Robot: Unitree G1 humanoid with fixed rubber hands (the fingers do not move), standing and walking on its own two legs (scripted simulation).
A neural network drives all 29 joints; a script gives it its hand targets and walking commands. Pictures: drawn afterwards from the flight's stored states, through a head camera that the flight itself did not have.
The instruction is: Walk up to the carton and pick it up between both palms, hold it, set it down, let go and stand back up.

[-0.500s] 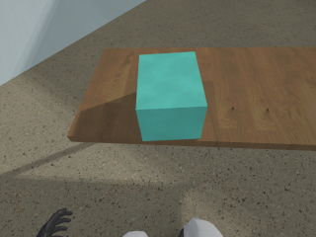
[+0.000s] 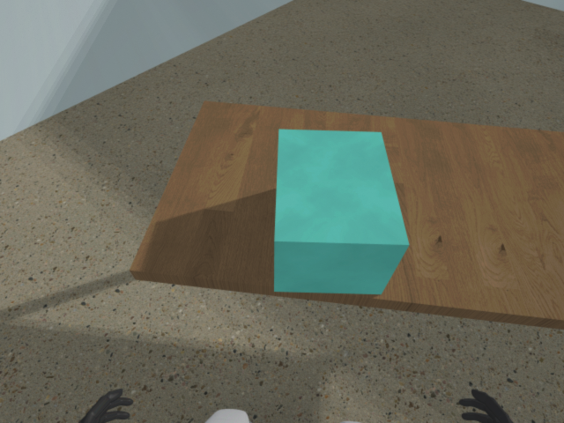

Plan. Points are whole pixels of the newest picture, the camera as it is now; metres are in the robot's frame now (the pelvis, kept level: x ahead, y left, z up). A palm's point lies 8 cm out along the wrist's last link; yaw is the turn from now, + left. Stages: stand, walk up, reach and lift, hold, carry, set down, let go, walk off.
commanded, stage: walk up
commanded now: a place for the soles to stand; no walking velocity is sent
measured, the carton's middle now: (328, 210) +0.48 -0.04 -0.03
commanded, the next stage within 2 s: none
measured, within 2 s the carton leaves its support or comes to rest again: neither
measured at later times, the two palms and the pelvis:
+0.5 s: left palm out of the picture +0.05 +0.33 -0.10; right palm out of the picture +0.11 -0.26 -0.09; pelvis -0.01 +0.02 +0.02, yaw +0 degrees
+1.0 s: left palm out of the picture +0.07 +0.32 -0.10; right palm out of the picture +0.08 -0.29 -0.09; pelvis +0.01 +0.01 +0.02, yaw +0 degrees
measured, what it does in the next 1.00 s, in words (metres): stands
